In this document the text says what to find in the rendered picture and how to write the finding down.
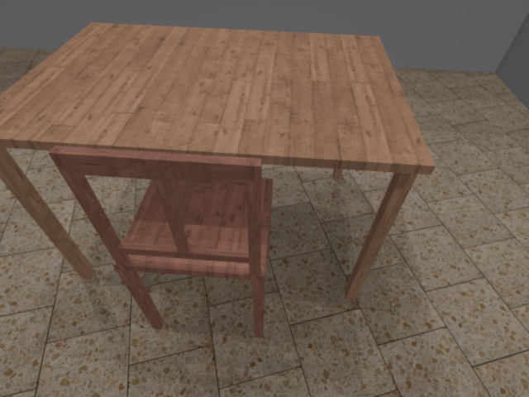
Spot table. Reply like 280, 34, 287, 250
0, 22, 436, 300

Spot chair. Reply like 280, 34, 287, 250
49, 146, 273, 338

